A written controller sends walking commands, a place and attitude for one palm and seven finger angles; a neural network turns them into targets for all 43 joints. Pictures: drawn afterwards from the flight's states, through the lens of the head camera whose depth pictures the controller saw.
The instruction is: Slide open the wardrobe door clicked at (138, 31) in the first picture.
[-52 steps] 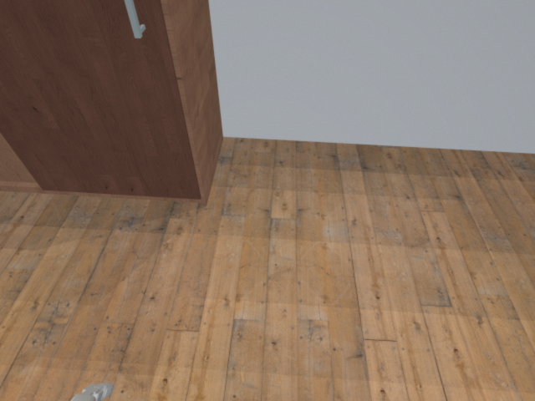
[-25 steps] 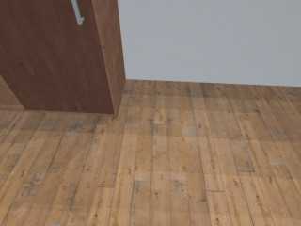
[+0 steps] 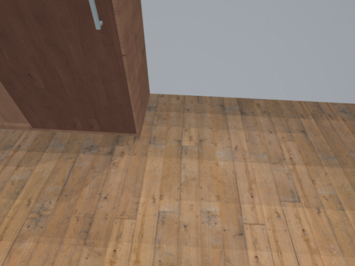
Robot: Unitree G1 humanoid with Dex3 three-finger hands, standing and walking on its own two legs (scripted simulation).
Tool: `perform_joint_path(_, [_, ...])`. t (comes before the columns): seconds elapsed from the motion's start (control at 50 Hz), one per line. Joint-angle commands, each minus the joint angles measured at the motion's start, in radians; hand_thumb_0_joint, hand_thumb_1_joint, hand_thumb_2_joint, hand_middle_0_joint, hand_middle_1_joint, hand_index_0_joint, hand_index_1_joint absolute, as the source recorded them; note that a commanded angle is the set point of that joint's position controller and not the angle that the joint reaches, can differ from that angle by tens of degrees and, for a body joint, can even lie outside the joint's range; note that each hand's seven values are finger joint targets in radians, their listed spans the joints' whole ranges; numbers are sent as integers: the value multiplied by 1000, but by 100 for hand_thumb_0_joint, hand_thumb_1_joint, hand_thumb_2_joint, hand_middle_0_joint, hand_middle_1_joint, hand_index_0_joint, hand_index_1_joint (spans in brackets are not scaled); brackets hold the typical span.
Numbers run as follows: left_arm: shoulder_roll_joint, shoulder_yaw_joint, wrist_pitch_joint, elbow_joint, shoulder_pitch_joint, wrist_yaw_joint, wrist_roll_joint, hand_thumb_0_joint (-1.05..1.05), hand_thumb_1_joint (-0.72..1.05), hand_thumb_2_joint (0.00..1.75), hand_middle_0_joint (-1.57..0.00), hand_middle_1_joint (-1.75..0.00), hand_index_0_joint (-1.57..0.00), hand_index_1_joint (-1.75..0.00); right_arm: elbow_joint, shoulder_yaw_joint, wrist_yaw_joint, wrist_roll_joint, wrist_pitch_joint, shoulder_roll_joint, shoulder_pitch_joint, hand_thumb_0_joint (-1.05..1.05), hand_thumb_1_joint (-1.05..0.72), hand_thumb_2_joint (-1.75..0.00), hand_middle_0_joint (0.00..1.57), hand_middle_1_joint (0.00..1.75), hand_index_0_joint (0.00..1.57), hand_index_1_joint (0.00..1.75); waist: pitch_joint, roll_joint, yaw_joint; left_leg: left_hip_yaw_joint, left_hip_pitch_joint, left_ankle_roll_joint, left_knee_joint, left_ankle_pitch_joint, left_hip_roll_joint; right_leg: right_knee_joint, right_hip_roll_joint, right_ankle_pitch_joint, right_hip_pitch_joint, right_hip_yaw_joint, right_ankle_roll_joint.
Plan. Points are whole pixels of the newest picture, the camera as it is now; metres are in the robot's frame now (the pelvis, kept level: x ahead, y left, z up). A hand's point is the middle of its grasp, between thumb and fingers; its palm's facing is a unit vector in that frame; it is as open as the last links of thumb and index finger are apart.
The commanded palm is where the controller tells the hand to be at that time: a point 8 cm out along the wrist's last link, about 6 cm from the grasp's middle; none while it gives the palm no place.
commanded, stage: look at it before walking up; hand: right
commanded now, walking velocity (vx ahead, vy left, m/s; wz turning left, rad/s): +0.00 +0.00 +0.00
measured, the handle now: out of the picture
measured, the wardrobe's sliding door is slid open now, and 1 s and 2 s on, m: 0.00 0.00 0.00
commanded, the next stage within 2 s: walk to a spot facing it in 0.50 s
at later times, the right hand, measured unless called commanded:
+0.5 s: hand out of the picture +0.07 -0.25 -0.16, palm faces -0.03 +0.94 -0.33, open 7.4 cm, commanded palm none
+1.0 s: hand out of the picture +0.07 -0.19 -0.19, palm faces -0.14 +0.95 -0.26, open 7.4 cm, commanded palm none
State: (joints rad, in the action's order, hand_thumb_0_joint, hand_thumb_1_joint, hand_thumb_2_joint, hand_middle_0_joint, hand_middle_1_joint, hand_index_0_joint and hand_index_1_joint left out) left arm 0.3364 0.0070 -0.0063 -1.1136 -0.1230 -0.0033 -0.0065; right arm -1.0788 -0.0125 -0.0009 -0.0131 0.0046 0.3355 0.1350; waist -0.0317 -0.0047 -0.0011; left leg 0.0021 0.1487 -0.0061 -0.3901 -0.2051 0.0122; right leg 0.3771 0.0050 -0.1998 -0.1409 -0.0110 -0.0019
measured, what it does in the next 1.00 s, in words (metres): stands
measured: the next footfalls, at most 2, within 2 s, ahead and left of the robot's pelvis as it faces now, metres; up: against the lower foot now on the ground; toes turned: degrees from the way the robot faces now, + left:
right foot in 1.38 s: +0.04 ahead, -0.14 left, +0.00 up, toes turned +19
left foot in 1.86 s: -0.09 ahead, +0.08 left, +0.00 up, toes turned +44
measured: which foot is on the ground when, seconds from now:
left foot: down 0.00-1.00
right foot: down 0.00-0.98, up 1.00-1.00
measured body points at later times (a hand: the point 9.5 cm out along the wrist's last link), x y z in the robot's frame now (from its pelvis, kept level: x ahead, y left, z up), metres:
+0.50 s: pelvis +0.00 +0.00 +0.00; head +0.01 +0.00 +0.45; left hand +0.09 +0.29 -0.13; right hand +0.07 -0.30 -0.13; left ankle +0.01 +0.12 -0.75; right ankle +0.00 -0.12 -0.75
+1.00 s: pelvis -0.01 +0.01 -0.03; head +0.02 +0.03 +0.42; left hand +0.04 +0.28 -0.18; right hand +0.08 -0.24 -0.17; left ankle +0.00 +0.11 -0.75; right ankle +0.00 -0.12 -0.74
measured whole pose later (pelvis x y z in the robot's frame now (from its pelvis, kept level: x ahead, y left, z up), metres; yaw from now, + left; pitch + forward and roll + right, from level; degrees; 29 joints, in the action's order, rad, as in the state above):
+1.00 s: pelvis -0.01 +0.01 -0.03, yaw +10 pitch -1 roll -1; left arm 0.24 -0.04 0.04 -0.97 -0.14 0.01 -0.01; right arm -0.94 0.03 0.01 -0.03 -0.05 0.23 0.23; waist -0.09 0.01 0.03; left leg -0.02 0.35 0.02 -0.72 -0.35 -0.03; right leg 0.74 -0.08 -0.40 -0.30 0.12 -0.03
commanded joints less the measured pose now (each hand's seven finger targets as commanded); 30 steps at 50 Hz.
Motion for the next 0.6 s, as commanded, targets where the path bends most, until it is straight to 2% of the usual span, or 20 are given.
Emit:
perform_joint_path(0.0, [204,-40,-28,63,54,13,-1,0,90,90,-20,-30,-20,-30,62,46,-10,2,23,206,-38,0,-90,-90,20,30,20,30,55,-1,6,-102,-3,36,77,64,113,-66,-117,97,-6,-97,32])
perform_joint_path(0.04, [204,-41,-26,64,53,13,0,0,90,90,-20,-30,-20,-30,63,47,-10,1,24,206,-36,0,-90,-90,20,30,20,30,51,-15,5,-104,-1,37,81,64,113,-62,-116,97,-8,-97,31])
perform_joint_path(0.28, [205,-40,-26,65,60,12,0,0,90,90,-20,-30,-20,-30,56,44,-9,1,23,206,-29,0,-90,-90,20,30,20,30,45,2,6,-105,5,35,88,53,113,-68,-116,92,-6,-102,32])
perform_joint_path(0.36, [206,-40,-28,63,56,13,0,0,90,90,-20,-30,-20,-30,56,46,-10,1,25,207,-29,0,-90,-90,20,30,20,30,73,-3,5,-98,-18,35,76,108,115,-63,-120,134,8,-100,32])
perform_joint_path(0.4, [207,-40,-29,62,61,13,0,0,90,90,-20,-30,-20,-30,55,45,-9,2,23,205,-30,0,-90,-90,20,30,20,30,58,7,7,-94,-15,33,75,107,113,-70,-121,134,5,-102,32])
perform_joint_path(0.54, [208,-40,-28,63,62,14,1,0,90,90,-20,-30,-20,-30,52,45,-11,1,25,207,-26,0,-90,-90,20,30,20,30,76,-5,7,-88,-32,33,72,154,115,-64,-123,176,22,-98,31])
perform_joint_path(0.58, [208,-40,-28,64,66,14,1,0,90,90,-20,-30,-20,-30,53,45,-10,1,24,207,-32,0,-90,-90,20,30,20,30,60,0,7,-90,-25,32,76,139,116,-71,-122,160,16,-98,31])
